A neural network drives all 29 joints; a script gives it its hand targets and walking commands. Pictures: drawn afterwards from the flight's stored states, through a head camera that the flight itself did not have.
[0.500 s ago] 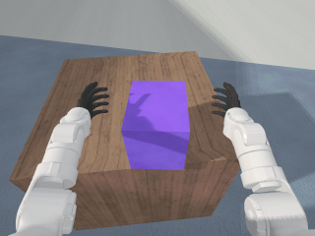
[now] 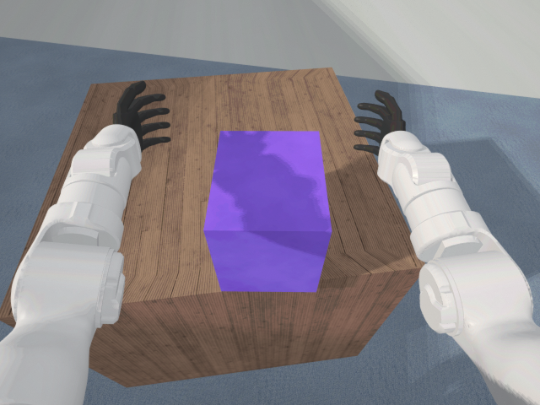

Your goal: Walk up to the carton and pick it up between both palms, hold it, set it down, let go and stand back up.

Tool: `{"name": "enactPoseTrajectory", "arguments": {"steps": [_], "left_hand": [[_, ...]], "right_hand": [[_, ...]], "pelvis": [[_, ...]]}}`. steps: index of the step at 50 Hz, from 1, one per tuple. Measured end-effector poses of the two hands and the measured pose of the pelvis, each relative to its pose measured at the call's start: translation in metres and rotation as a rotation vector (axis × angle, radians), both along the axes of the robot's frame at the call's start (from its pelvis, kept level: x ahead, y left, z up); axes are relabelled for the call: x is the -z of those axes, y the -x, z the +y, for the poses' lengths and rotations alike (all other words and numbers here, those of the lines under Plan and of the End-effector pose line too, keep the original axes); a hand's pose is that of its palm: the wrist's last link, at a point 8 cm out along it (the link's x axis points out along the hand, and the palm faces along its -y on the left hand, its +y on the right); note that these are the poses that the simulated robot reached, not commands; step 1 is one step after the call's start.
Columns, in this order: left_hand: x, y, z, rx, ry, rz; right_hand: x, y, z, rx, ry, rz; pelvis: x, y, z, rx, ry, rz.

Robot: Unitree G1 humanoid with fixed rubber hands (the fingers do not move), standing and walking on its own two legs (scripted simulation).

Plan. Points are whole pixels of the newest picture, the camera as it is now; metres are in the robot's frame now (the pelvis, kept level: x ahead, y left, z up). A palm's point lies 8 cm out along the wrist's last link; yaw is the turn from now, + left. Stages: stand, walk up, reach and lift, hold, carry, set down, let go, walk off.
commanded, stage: reach and lift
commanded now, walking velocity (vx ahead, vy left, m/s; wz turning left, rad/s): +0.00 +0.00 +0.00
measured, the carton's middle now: (269, 212) +0.45 -0.01 -0.01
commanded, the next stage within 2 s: none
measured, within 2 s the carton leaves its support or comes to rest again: neither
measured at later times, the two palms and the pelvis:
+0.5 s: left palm (142, 133) +0.50 +0.19 +0.15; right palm (384, 131) +0.47 -0.19 +0.14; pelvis +0.00 -0.01 +0.00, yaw -1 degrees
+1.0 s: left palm (178, 184) +0.47 +0.15 +0.06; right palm (370, 189) +0.43 -0.18 +0.05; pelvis +0.01 -0.01 +0.00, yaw -1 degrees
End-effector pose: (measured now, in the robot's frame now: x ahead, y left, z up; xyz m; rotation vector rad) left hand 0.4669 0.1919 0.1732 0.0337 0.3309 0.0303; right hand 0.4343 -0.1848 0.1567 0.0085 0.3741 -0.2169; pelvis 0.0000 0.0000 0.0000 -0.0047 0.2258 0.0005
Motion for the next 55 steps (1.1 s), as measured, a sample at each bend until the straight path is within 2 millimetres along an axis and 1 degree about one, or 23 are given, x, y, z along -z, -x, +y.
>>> {"name": "enactPoseTrajectory", "arguments": {"steps": [6,14,24,29,33,37,46,50,55], "left_hand": [[0.008,-0.010,-0.004,-0.009,-0.002,-0.010],[0.016,-0.019,-0.008,-0.032,0.016,-0.006],[0.022,-0.031,-0.006,-0.035,0.021,-0.008],[0.031,-0.034,-0.005,-0.018,0.026,-0.005],[0.043,-0.034,-0.005,0.001,0.025,0.001],[0.061,-0.031,-0.009,0.026,0.015,0.012],[0.104,-0.013,-0.033,0.069,0.004,0.033],[0.114,-0.005,-0.043,0.077,-0.007,0.027],[0.124,0.002,-0.052,0.087,-0.017,0.029]], "right_hand": [[0.007,-0.011,-0.009,0.008,0.001,-0.019],[0.011,-0.023,-0.016,0.006,0.015,-0.021],[0.012,-0.037,-0.007,-0.014,0.012,-0.038],[0.020,-0.039,-0.003,-0.019,0.021,-0.029],[0.033,-0.036,0.000,-0.020,0.013,-0.017],[0.050,-0.031,0.002,-0.016,0.010,-0.009],[0.090,-0.009,0.005,-0.012,-0.001,0.007],[0.105,0.000,0.006,-0.011,-0.002,0.001],[0.116,0.009,0.007,-0.006,0.008,-0.009]], "pelvis": [[0.000,-0.005,-0.002,0.009,0.002,0.030],[0.001,-0.002,-0.008,0.014,-0.004,0.068],[0.002,-0.002,-0.010,0.013,-0.009,0.133],[0.002,-0.006,-0.009,0.010,-0.009,0.154],[0.002,-0.008,-0.007,0.010,-0.008,0.165],[0.002,-0.011,-0.005,0.011,-0.008,0.175],[0.003,-0.010,-0.005,0.014,-0.008,0.180],[0.003,-0.007,-0.007,0.016,-0.008,0.187],[0.004,-0.004,-0.009,0.016,-0.009,0.203]]}}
